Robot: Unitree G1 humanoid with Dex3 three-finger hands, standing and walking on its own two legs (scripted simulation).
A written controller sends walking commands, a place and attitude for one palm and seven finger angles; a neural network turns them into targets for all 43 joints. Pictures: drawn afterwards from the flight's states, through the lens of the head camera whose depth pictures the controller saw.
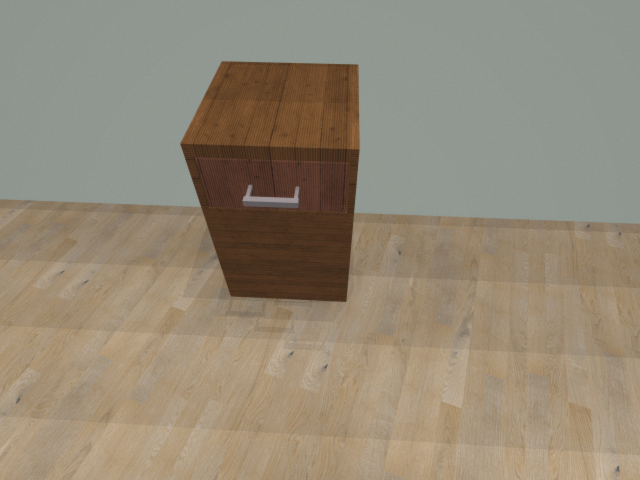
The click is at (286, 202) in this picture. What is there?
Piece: drawer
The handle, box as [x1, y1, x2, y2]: [243, 185, 299, 207]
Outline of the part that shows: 243,197 243,205 297,207 297,197 299,188 298,186 296,186 293,198 254,197 250,195 252,186 248,185 246,195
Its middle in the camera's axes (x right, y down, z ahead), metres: -0.13 -0.11 +1.01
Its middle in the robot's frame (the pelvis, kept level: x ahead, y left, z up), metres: +0.80 +0.18 -0.21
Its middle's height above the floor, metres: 0.56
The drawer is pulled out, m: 0.00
